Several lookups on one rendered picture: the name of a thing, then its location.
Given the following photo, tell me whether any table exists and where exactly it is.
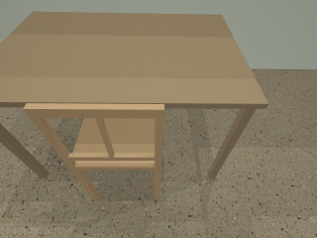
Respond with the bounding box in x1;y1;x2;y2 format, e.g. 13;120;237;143
0;11;269;179

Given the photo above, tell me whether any chair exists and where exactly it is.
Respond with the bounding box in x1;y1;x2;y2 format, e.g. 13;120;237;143
23;103;164;200

